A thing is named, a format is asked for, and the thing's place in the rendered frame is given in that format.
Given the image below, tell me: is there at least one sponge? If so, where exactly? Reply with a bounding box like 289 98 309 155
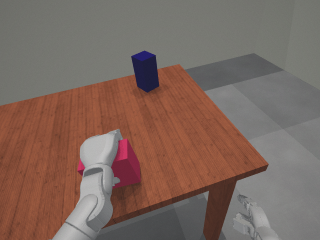
77 138 141 189

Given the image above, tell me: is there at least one left robot forearm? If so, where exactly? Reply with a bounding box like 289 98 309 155
49 164 113 240

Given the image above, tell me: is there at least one right robot forearm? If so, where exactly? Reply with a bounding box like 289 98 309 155
253 226 282 240

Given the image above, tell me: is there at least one left robot hand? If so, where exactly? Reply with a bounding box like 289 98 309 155
80 129 123 186

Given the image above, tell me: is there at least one table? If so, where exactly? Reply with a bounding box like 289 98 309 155
0 64 269 240

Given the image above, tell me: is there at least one right robot hand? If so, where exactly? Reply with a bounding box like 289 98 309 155
233 194 271 240

